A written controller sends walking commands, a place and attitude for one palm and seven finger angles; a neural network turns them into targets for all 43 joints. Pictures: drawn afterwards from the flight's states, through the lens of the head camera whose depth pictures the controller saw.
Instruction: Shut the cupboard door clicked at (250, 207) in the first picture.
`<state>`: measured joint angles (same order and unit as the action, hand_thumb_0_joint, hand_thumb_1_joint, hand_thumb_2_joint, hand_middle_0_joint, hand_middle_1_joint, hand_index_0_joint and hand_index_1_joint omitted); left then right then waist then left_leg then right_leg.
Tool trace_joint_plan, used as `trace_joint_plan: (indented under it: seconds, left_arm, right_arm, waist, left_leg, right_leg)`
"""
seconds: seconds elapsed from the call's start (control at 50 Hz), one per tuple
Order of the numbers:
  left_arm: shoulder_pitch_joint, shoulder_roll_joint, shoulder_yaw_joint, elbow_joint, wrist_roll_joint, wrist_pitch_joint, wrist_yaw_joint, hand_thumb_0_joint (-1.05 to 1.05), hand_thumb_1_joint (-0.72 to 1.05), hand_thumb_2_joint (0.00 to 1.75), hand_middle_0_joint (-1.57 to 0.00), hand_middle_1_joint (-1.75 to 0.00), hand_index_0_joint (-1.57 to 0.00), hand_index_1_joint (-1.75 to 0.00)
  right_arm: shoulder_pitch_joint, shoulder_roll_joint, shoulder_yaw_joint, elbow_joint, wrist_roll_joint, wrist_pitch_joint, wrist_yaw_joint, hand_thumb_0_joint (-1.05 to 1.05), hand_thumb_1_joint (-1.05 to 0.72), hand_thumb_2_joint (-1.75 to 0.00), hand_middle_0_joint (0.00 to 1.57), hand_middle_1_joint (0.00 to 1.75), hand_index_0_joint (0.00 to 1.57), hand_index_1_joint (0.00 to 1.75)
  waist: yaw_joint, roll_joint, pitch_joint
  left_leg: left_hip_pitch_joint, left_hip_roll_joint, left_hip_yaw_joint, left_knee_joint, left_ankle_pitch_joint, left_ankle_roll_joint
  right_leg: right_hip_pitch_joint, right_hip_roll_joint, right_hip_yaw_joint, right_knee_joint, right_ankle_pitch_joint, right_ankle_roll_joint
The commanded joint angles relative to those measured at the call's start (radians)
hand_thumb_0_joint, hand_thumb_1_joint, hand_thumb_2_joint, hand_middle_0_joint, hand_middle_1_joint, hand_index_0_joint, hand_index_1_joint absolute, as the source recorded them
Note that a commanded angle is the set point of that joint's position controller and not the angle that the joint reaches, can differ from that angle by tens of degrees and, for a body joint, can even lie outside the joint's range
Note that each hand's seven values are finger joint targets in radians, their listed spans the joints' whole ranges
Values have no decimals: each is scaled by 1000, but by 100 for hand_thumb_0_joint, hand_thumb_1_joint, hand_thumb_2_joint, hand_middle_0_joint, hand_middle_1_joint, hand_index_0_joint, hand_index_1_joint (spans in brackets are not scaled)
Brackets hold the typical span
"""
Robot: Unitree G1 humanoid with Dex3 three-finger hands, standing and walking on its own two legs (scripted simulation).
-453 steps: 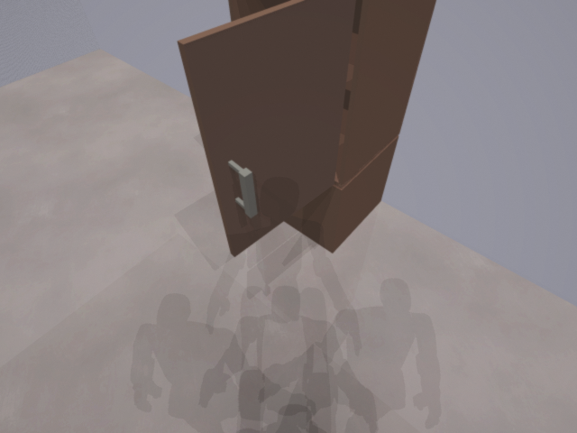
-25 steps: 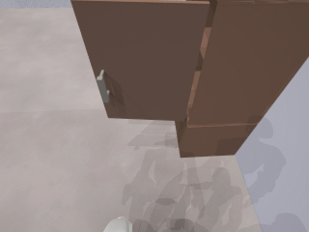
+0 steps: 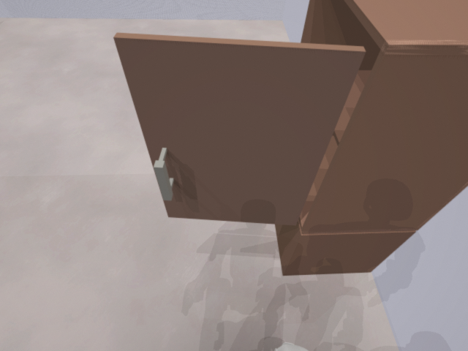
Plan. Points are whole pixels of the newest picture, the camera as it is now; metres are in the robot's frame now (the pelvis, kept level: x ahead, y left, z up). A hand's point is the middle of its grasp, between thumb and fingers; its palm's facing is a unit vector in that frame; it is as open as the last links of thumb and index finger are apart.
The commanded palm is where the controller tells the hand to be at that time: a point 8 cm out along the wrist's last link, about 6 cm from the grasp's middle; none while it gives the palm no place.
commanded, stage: come to a stop and stand still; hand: left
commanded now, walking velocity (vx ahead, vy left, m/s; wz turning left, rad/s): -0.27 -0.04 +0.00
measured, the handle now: (165, 175) +0.51 +0.21 -0.08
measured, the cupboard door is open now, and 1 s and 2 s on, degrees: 84 84 84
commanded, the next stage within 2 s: none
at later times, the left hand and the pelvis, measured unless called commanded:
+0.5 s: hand out of the picture +0.10 +0.18 -0.18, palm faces +0.08 -0.98 -0.19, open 7.3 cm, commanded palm none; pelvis +0.03 -0.01 -0.01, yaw +1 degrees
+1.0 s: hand out of the picture -0.07 +0.20 -0.17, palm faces +0.09 -0.97 -0.24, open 7.4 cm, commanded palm none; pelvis -0.06 +0.01 -0.01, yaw +3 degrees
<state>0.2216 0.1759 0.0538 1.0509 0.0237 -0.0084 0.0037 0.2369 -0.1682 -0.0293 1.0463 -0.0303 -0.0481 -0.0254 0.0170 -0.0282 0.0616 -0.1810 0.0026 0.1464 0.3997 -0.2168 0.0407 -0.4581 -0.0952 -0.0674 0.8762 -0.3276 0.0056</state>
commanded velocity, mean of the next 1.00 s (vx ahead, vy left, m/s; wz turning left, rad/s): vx -0.07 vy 0.03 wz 0.00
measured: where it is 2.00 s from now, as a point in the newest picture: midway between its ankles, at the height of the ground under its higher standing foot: outside the picture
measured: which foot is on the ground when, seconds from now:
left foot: down 0.00-1.00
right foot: up 0.00-0.06, down 0.08-1.00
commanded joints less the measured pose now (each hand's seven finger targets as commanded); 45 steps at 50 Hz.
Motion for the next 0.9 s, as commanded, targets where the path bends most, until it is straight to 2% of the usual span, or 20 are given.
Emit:
trace_joint_plan:
  seconds: [0.0, 0.04, 0.08, 0.1, 0.18, 0.28, 0.34, 0.38, 0.4, 0.48, 0.5, 0.52, 0.54, 0.56, 0.6, 0.62, 0.66, 0.7, 0.76, 0.88]
  left_arm:
    - [75, 5, -16, -23, -5, -5, 2, 0, 90, 90, -20, -30, -20, -30]
    - [130, 61, -7, -12, -5, -11, 9, 0, 90, 90, -20, -30, -20, -30]
    - [97, 171, -4, -13, -7, -19, 17, 0, 90, 90, -20, -30, -20, -30]
    - [51, 184, -9, -27, -10, -10, 17, 0, 90, 90, -20, -30, -20, -30]
    - [21, 163, -2, -35, -18, -6, 39, 0, 90, 90, -20, -30, -20, -30]
    - [15, 185, 24, -45, -10, 5, 51, 0, 90, 90, -20, -30, -20, -30]
    - [-31, 162, 26, -68, -16, 16, 49, 0, 90, 90, -20, -30, -20, -30]
    - [-57, 92, 10, -97, -17, 33, 40, 0, 90, 90, -20, -30, -20, -30]
    - [-82, 75, 9, -97, -11, 45, 41, 0, 90, 90, -20, -30, -20, -30]
    - [-39, 65, 8, -80, -10, 55, 32, 0, 90, 90, -20, -30, -20, -30]
    - [104, 107, -19, -21, -25, 16, 63, 0, 90, 90, -20, -30, -20, -30]
    - [175, 138, -11, -24, -6, -18, 52, 0, 90, 90, -20, -30, -20, -30]
    - [131, 193, 15, -56, 6, -31, 55, 0, 90, 90, -20, -30, -20, -30]
    - [119, 178, 0, -55, 0, -43, 65, 0, 90, 90, -20, -30, -20, -30]
    - [82, 171, -16, -105, 19, -32, 65, 0, 90, 90, -20, -30, -20, -30]
    - [34, 184, -10, -112, 9, -25, 66, 0, 90, 90, -20, -30, -20, -30]
    - [10, 173, -7, -142, -11, -13, 60, 0, 90, 90, -20, -30, -20, -30]
    - [53, 101, -22, -137, -4, 20, 59, 0, 90, 90, -20, -30, -20, -30]
    - [138, 110, -30, -110, 5, 23, 44, 0, 90, 90, -20, -30, -20, -30]
    - [164, 126, -26, -119, 6, 11, 38, 0, 90, 90, -20, -30, -20, -30]
  right_arm:
    - [51, -118, -12, -17, 4, 2, -13, 0, -90, -90, 20, 30, 20, 30]
    - [35, -100, -6, -12, 14, 12, -13, 0, -90, -90, 20, 30, 20, 30]
    - [90, -69, -4, -6, 29, 34, -3, 0, -90, -90, 20, 30, 20, 30]
    - [127, -66, -7, 13, 30, 47, 0, 0, -90, -90, 20, 30, 20, 30]
    - [135, -76, -13, 38, 28, 69, -7, 0, -90, -90, 20, 30, 20, 30]
    - [106, -69, -21, 20, 28, 80, -10, 0, -90, -90, 20, 30, 20, 30]
    - [142, -72, -26, 26, 22, 75, -8, 0, -90, -90, 20, 30, 20, 30]
    - [99, -135, -36, -6, 9, 74, -9, 0, -90, -90, 20, 30, 20, 30]
    - [69, -124, -35, -13, 5, 72, -14, 0, -90, -90, 20, 30, 20, 30]
    - [0, -120, -21, -46, -1, 58, -25, 0, -90, -90, 20, 30, 20, 30]
    - [-111, -205, -41, -96, 24, 40, -8, 0, -90, -90, 20, 30, 20, 30]
    - [-131, -185, -30, -148, 22, 38, 2, 0, -90, -90, 20, 30, 20, 30]
    - [-1, -72, -29, -168, 28, 28, 10, 0, -90, -90, 20, 30, 20, 30]
    - [-3, -55, -23, -167, 24, 37, 9, 0, -90, -90, 20, 30, 20, 30]
    - [0, -46, -31, -180, 33, 38, 10, 0, -90, -90, 20, 30, 20, 30]
    - [24, -58, -34, -153, 27, 47, 17, 0, -90, -90, 20, 30, 20, 30]
    - [61, -176, -51, -156, 19, 35, 12, 0, -90, -90, 20, 30, 20, 30]
    - [-5, -161, -39, -167, 11, 43, 13, 0, -90, -90, 20, 30, 20, 30]
    - [-84, -164, -35, -196, 9, 50, 17, 0, -90, -90, 20, 30, 20, 30]
    - [-5, -153, -37, -170, 9, 61, 24, 0, -90, -90, 20, 30, 20, 30]
  waist:
    - [7, 108, -46]
    - [42, 44, -68]
    - [-5, -113, -99]
    - [-28, -83, -86]
    - [-11, -217, -138]
    - [9, -135, -145]
    - [-20, -38, -162]
    - [-15, 228, -89]
    - [-23, 277, -38]
    - [6, 211, -4]
    - [52, 299, -102]
    - [82, 158, -139]
    - [12, -120, -212]
    - [9, -208, -186]
    - [-22, -61, -158]
    - [-56, -50, -161]
    - [-60, -10, -179]
    - [-24, 150, -23]
    - [13, 121, 122]
    - [-22, 40, 14]
  left_leg:
    - [-48, 241, -134, -60, 423, 103]
    - [-89, 165, -99, 40, 287, 17]
    - [-119, 47, -58, 87, -100, -64]
    - [-46, 36, -67, 90, -146, -65]
    - [-73, 46, -70, 158, -137, -77]
    - [-144, 43, -78, 175, -214, -91]
    - [25, 77, -86, 21, 128, -75]
    - [-24, 255, -246, -65, 411, 32]
    - [-80, 279, -267, -117, 435, 88]
    - [-53, 257, -224, -81, 454, 126]
    - [39, 267, -182, 197, 692, 67]
    - [80, 160, -135, 367, 684, 23]
    - [-142, 49, -88, 453, 222, -34]
    - [-303, 2, -112, 485, -269, -50]
    - [-221, -19, -104, 218, -228, -55]
    - [-87, -31, -71, 125, -8, -56]
    - [70, 116, -211, 127, 314, 8]
    - [-114, 199, -324, -42, 74, 64]
    - [-303, 143, -322, -134, -369, 49]
    - [-151, 84, -280, -90, -397, 9]
  right_leg:
    - [205, 34, -13, -236, 79, 9]
    - [345, 7, 43, -441, 327, 10]
    - [352, -199, 228, -466, 639, -101]
    - [264, -224, 195, -475, 577, -129]
    - [389, -194, 165, -416, 921, -139]
    - [458, -239, 205, -382, 1032, -191]
    - [317, -163, 127, -335, 729, -118]
    - [208, 6, -9, -241, 181, -19]
    - [191, 48, 9, -126, -91, -7]
    - [126, 55, 73, -20, -171, -14]
    - [93, -19, 132, -182, -62, -40]
    - [195, 3, 72, -500, 339, -18]
    - [415, -145, 293, -402, 939, -73]
    - [517, -225, 326, -340, 1276, -156]
    - [452, -151, 181, -293, 1014, -128]
    - [362, -82, 156, -256, 814, -96]
    - [175, 15, 98, -264, 286, -36]
    - [180, 70, 59, -261, -105, -8]
    - [192, 66, 82, -300, -60, -31]
    - [78, 54, 154, -443, -231, -33]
